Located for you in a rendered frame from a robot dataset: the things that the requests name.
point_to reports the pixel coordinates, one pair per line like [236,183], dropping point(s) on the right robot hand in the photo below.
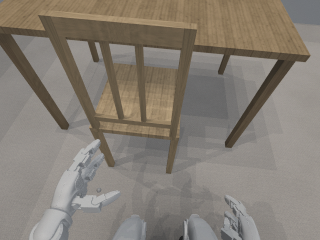
[243,228]

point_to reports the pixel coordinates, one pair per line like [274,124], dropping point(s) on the table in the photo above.
[248,28]

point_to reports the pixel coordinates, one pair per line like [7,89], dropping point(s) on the left robot hand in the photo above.
[74,181]

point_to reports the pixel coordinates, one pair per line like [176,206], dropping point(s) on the robot left shin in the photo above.
[135,216]

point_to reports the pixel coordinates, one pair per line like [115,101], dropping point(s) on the robot left forearm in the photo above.
[54,225]

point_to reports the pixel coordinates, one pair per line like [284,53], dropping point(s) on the chair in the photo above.
[137,100]

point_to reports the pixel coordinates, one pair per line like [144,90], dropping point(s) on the left robot thigh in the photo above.
[131,229]

